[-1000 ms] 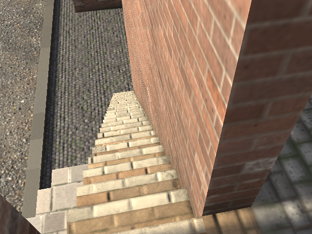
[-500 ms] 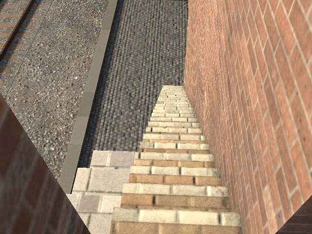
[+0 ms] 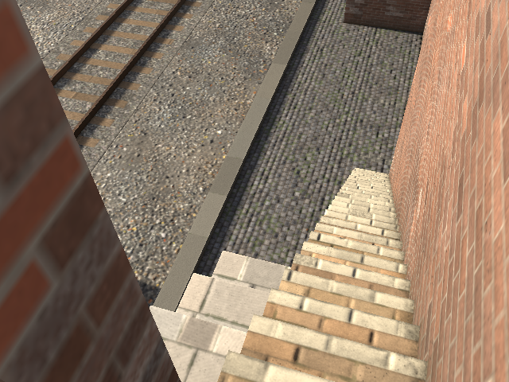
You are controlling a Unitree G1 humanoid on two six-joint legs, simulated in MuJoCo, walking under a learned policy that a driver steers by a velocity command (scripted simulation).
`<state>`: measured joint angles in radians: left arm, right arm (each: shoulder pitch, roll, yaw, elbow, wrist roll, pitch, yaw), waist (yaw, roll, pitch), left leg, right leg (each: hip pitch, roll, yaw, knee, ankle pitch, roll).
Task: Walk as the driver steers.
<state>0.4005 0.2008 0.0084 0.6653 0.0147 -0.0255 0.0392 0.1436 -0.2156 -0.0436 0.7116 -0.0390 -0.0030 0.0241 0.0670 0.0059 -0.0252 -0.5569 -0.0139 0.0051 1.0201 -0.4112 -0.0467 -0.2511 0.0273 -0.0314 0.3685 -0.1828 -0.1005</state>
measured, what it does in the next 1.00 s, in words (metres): walks ahead: left foot, then right foot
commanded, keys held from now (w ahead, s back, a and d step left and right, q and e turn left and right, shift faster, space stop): w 1.00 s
